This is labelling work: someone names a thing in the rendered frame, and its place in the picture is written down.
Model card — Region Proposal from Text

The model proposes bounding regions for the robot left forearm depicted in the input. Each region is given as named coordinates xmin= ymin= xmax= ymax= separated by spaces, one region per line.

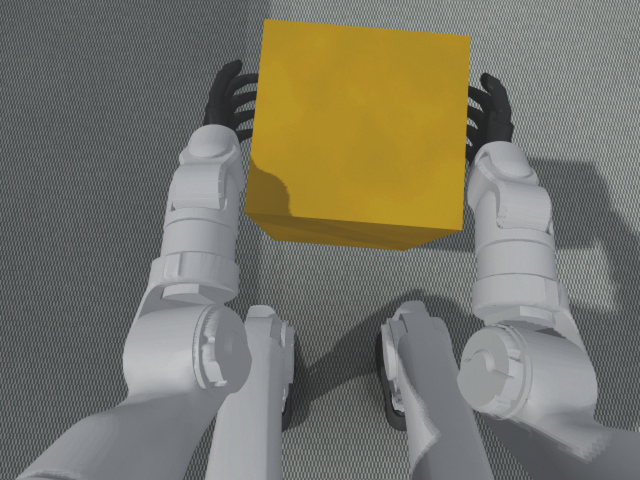
xmin=123 ymin=124 xmax=245 ymax=383

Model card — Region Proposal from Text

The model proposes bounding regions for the robot right upper arm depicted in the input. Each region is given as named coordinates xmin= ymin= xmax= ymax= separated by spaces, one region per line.
xmin=457 ymin=324 xmax=640 ymax=480

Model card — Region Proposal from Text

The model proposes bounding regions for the robot left upper arm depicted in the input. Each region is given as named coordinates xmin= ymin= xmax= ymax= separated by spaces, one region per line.
xmin=15 ymin=303 xmax=252 ymax=480

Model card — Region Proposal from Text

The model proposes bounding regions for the right robot shin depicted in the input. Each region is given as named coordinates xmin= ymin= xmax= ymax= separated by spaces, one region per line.
xmin=389 ymin=300 xmax=452 ymax=410

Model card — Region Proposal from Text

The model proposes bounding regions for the robot right forearm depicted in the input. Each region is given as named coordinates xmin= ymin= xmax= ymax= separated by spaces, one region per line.
xmin=464 ymin=141 xmax=590 ymax=360

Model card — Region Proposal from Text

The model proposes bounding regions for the carton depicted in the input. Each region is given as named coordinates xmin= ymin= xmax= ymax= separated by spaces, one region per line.
xmin=244 ymin=19 xmax=470 ymax=251

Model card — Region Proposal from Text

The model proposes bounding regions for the robot left hand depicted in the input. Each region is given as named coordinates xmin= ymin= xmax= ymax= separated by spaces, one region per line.
xmin=203 ymin=59 xmax=259 ymax=144

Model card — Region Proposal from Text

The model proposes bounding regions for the robot right thigh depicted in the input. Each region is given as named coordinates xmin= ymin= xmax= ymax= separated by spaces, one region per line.
xmin=381 ymin=311 xmax=494 ymax=480

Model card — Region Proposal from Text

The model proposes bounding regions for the robot right hand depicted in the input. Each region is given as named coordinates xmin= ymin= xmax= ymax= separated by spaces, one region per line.
xmin=465 ymin=73 xmax=514 ymax=166

